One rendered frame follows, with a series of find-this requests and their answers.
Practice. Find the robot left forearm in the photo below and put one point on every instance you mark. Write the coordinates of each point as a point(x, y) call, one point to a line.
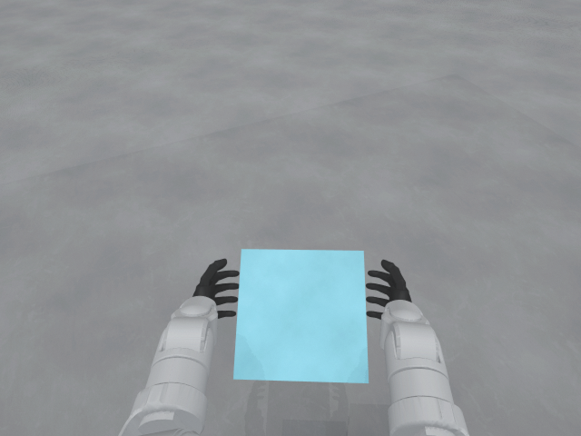
point(174, 395)

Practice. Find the carton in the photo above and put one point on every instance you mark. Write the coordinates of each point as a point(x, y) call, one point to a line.
point(301, 317)

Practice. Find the robot right hand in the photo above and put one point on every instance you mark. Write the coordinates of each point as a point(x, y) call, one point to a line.
point(396, 291)

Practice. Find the robot left hand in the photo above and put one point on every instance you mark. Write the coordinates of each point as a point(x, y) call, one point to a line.
point(208, 287)

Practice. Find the robot right forearm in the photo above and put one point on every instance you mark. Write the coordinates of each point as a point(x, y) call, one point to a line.
point(420, 395)

